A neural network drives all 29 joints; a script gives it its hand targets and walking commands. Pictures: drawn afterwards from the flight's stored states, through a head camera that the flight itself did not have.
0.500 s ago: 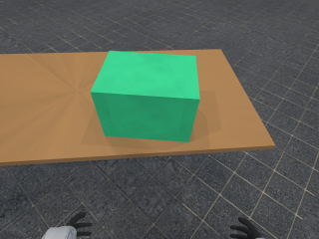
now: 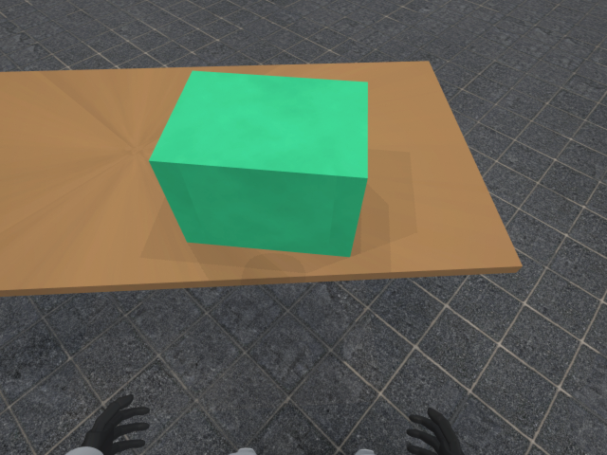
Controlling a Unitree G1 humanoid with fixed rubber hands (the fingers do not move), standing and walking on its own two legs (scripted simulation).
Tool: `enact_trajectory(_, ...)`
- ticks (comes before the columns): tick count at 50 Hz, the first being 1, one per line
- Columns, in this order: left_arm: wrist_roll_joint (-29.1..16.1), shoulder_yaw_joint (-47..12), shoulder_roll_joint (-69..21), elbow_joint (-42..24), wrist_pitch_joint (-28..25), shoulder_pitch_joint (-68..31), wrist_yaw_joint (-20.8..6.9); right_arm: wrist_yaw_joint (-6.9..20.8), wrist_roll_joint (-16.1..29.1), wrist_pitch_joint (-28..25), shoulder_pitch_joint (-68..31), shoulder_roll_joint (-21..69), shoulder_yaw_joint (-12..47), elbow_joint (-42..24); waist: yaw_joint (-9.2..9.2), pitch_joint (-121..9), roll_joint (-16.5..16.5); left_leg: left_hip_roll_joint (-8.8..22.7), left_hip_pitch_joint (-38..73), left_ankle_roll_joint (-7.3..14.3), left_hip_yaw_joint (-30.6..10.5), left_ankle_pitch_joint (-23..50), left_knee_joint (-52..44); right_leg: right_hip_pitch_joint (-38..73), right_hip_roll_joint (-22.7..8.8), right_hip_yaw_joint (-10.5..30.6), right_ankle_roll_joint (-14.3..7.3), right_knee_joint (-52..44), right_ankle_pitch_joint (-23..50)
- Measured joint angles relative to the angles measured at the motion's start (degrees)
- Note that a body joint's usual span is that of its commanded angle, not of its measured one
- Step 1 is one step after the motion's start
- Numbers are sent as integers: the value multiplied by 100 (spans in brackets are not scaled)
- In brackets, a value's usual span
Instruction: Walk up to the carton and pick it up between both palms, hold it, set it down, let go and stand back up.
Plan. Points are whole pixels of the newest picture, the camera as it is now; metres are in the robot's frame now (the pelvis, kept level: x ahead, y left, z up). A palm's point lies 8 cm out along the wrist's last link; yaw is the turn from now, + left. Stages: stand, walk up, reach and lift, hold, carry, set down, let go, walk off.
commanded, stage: reach and lift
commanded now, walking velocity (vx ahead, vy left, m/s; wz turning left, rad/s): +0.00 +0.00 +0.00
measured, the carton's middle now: (273, 166) +0.58 +0.09 +0.00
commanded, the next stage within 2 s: none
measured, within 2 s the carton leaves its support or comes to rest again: neither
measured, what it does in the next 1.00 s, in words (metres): stands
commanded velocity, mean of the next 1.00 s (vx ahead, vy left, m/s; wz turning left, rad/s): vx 0.00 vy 0.00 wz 0.00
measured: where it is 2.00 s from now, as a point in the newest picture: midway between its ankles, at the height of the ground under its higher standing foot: outside the picture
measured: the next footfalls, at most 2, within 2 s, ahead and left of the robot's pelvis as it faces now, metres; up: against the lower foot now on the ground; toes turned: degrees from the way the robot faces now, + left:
none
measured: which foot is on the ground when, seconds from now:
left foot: down 0.00-1.00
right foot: down 0.00-1.00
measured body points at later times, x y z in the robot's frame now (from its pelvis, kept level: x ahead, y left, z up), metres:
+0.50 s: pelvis +0.01 +0.01 +0.02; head +0.02 +0.02 +0.47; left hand +0.18 +0.29 -0.07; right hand +0.18 -0.16 -0.07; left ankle +0.02 +0.14 -0.72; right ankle +0.03 -0.09 -0.72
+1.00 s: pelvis +0.03 +0.03 +0.01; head +0.04 +0.04 +0.46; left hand +0.26 +0.30 -0.04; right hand +0.26 -0.18 -0.04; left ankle +0.02 +0.14 -0.72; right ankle +0.03 -0.09 -0.72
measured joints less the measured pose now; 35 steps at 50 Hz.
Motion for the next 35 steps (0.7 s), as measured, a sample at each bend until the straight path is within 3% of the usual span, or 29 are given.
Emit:
enact_trajectory(10,-48,-14,-72,523,-490,-132,-137,-46,58,-286,195,-117,94,-11,-37,-117,-77,-92,1039,-2,118,397,-990,942,-56,86,66,-800,285)
enact_trajectory(22,-275,-203,-23,1321,-1736,-314,-120,-26,-55,-1055,-55,97,-68,675,31,-275,-108,-158,1104,61,73,370,-959,1072,-125,39,120,-830,266)
enact_trajectory(35,-717,-544,41,1832,-2546,-854,3,96,79,-1767,-842,-137,-262,1475,-3,-445,-84,-221,1101,134,79,260,-872,1109,-182,66,205,-805,187)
